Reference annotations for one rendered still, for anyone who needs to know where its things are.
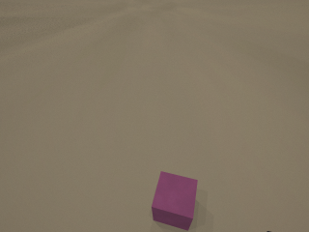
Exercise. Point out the carton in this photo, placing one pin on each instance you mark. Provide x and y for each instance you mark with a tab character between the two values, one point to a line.
174	200

